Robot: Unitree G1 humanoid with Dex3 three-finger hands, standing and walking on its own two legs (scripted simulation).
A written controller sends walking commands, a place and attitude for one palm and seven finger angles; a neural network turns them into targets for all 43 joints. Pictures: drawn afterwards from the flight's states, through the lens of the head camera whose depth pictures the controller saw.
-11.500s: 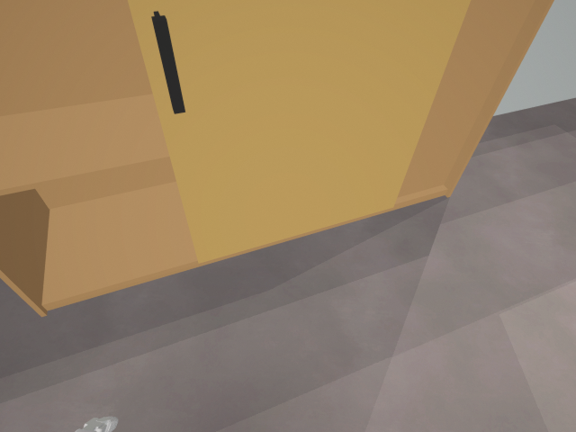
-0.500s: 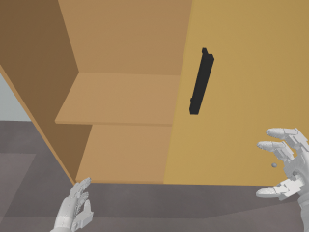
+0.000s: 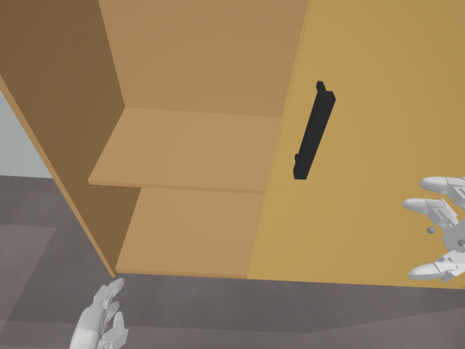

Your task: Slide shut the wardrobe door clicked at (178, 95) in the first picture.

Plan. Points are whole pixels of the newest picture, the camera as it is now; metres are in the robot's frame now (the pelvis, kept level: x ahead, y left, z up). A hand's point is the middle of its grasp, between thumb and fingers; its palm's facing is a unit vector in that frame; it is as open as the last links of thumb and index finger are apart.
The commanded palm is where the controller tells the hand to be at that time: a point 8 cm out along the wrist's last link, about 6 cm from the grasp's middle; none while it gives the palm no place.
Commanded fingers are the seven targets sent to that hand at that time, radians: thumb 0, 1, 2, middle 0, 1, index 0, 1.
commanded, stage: raise the hand with hooked fingers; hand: right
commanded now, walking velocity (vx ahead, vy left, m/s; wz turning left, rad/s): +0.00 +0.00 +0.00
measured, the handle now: (309, 133) +0.52 -0.14 +0.11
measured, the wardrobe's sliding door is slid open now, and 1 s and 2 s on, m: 0.57 0.57 0.57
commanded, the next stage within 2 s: move the hooked fingers beside the handle in 0.26 s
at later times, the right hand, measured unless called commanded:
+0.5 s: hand (427, 228) +0.27 -0.27 +0.14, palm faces +0.08 +1.00 -0.04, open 14.0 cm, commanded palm +0.26 -0.31 +0.14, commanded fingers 0.00 0.50 -0.30 0.30 1.20 0.30 1.20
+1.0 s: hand (385, 186) +0.36 -0.24 +0.13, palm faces +0.03 +1.00 -0.02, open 14.0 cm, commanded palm +0.34 -0.30 +0.13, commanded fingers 0.00 0.50 -0.30 0.30 1.20 0.30 1.20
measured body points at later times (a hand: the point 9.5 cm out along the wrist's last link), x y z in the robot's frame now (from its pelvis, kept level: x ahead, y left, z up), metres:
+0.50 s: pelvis -0.01 +0.00 +0.00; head -0.01 +0.02 +0.45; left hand +0.17 +0.23 -0.07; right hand +0.26 -0.32 +0.14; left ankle +0.02 +0.13 -0.73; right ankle -0.03 -0.14 -0.73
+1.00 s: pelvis +0.00 +0.00 +0.00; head +0.02 +0.01 +0.45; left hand +0.13 +0.25 -0.09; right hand +0.36 -0.30 +0.13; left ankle +0.02 +0.13 -0.73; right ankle -0.03 -0.14 -0.73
